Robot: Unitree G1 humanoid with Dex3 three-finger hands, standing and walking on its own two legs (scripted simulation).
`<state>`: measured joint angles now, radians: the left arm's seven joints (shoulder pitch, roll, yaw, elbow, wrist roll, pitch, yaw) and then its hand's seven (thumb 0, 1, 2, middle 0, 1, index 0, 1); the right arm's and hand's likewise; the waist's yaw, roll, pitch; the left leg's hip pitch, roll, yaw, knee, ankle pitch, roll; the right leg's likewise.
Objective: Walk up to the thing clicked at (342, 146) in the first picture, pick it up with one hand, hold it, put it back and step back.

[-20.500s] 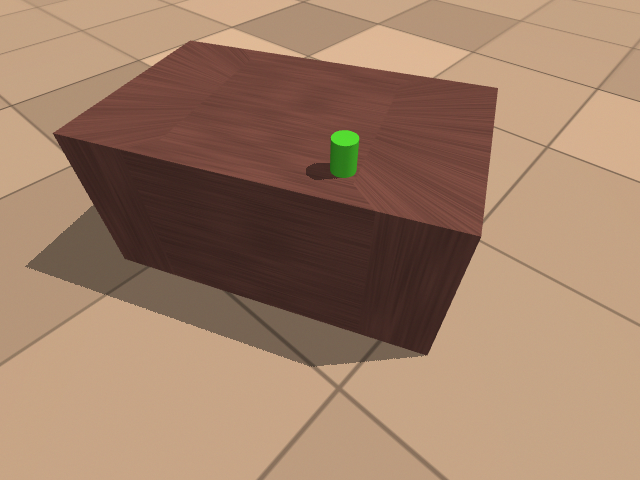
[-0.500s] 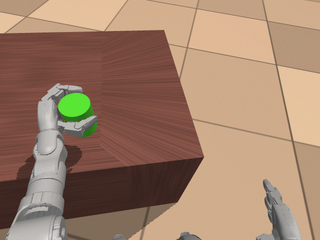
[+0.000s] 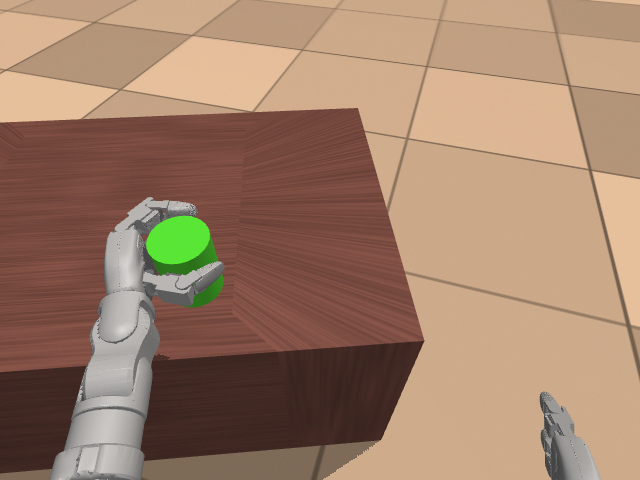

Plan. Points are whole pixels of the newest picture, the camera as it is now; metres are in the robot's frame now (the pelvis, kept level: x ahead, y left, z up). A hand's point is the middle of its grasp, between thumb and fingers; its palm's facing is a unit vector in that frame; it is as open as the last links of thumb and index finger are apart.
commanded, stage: lift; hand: left
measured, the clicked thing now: (188, 263) +0.38 +0.17 +0.09
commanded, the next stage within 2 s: hold in 0.36 s
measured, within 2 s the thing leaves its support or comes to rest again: neither
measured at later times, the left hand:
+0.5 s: hand (172, 260) +0.34 +0.17 +0.14, palm faces +0.19 -0.98 -0.02, open 10.1 cm
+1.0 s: hand (169, 255) +0.33 +0.16 +0.17, palm faces +0.17 -0.99 -0.01, open 10.1 cm
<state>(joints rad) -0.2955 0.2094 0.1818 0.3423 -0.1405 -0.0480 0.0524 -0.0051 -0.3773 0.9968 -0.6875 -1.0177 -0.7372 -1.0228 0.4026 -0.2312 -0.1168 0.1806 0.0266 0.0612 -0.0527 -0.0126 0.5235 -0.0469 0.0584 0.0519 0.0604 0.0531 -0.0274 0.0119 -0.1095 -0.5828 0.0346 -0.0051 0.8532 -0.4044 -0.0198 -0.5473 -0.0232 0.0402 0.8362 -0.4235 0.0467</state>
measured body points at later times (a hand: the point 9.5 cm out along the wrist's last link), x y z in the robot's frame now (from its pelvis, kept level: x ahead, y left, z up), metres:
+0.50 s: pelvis -0.01 +0.00 +0.01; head -0.02 -0.01 +0.46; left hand +0.32 +0.22 +0.15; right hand +0.15 -0.27 -0.04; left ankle +0.01 +0.13 -0.70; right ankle +0.00 -0.15 -0.70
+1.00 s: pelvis +0.00 +0.00 +0.02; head -0.02 -0.01 +0.47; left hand +0.31 +0.21 +0.17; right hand +0.16 -0.26 -0.04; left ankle +0.01 +0.13 -0.70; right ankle +0.00 -0.15 -0.70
